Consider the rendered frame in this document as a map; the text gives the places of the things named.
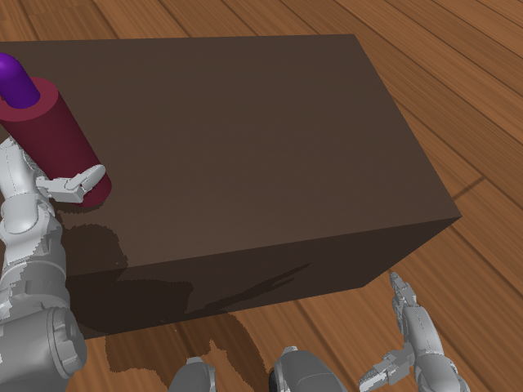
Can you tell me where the right robot hand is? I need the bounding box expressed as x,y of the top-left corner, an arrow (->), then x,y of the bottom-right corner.
358,272 -> 445,392

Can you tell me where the left robot hand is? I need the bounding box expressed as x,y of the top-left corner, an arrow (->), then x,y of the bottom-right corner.
0,134 -> 105,203

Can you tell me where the left robot arm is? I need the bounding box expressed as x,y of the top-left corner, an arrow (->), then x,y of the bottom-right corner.
0,193 -> 87,392

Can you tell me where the bottle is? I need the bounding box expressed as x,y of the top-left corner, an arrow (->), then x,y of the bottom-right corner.
0,52 -> 112,207

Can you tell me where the right robot arm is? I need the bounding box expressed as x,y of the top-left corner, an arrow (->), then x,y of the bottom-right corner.
413,354 -> 471,392

